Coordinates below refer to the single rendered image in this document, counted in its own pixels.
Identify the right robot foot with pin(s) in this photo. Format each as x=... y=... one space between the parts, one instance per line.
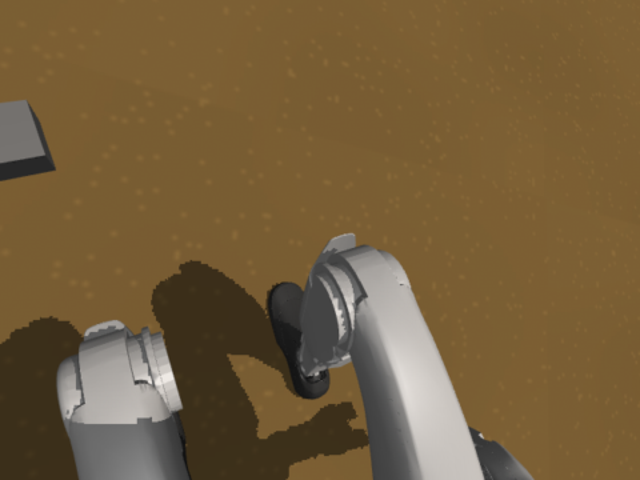
x=284 y=305

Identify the right robot hand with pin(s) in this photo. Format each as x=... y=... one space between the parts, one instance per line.
x=496 y=462

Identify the left robot foot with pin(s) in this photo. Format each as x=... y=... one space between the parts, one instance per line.
x=182 y=437

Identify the carton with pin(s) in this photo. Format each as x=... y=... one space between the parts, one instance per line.
x=23 y=147

